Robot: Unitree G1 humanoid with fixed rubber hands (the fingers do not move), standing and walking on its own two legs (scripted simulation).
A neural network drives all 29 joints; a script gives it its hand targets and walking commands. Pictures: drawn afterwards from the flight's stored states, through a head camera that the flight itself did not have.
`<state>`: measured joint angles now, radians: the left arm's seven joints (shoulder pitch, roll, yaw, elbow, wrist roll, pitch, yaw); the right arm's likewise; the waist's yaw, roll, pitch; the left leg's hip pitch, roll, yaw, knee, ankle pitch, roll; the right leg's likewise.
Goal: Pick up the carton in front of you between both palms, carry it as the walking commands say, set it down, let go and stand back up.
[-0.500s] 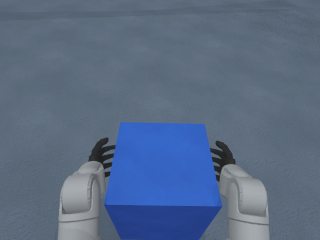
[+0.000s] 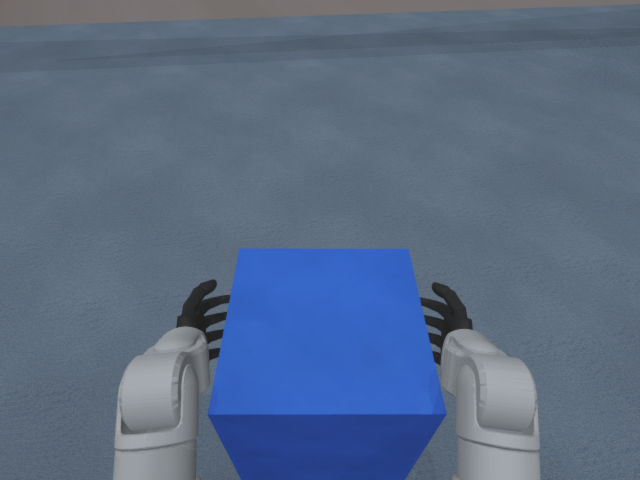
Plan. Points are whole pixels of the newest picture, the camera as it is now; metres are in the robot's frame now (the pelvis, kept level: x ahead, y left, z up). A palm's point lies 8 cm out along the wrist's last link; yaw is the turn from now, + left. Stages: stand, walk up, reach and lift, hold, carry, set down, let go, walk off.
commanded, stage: carry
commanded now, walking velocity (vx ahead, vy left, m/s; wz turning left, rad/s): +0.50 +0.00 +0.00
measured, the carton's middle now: (323, 371) +0.26 +0.00 +0.00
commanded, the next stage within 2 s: none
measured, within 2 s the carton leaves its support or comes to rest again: neither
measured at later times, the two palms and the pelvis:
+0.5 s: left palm (224, 170) +0.59 +0.18 +0.07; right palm (399, 178) +0.57 -0.12 +0.08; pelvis +0.32 +0.05 +0.00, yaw -3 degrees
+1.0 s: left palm (262, 96) +0.85 +0.14 +0.08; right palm (399, 101) +0.85 -0.16 +0.07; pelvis +0.57 +0.00 -0.01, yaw -1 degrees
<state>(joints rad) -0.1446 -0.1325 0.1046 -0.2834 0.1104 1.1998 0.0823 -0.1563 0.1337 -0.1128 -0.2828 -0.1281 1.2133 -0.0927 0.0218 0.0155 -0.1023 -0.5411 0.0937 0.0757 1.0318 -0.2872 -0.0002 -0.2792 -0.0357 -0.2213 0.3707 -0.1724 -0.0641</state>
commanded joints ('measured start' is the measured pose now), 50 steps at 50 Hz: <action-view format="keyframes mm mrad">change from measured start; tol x32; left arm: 1 -468 -962 -723 -98 -432 -16 -270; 50 -406 -926 -703 -150 -401 -14 -259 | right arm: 1 -467 962 740 -97 411 -32 252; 50 -445 914 751 -202 426 -18 248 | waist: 1 -13 -143 -229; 12 -17 -150 -142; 16 -50 296 -294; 50 -20 -122 -364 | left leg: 1 -65 26 8 -179 81 -22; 13 388 -86 199 -601 150 28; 16 811 335 -576 -803 153 225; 35 552 85 180 -529 759 -3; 39 70 -75 -14 85 -310 -73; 50 445 21 33 -678 244 -35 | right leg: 1 246 -258 236 -241 -17 -73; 13 222 -150 0 171 399 30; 17 -446 -31 194 905 -304 62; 34 -105 34 -26 85 240 65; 38 629 -373 428 88 1102 -147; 50 172 -187 109 14 268 -2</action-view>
